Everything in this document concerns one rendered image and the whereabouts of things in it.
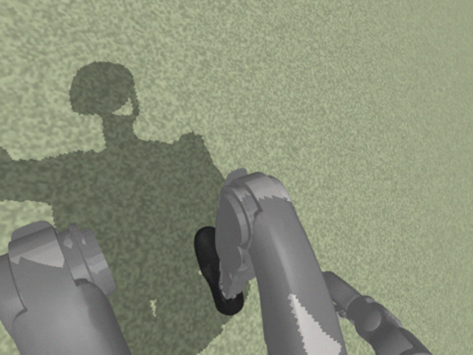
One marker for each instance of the right robot foot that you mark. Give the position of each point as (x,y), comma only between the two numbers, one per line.
(209,263)

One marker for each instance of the right robot hand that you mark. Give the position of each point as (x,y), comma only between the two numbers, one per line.
(342,293)

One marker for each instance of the right robot arm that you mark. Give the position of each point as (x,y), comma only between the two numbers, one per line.
(380,328)

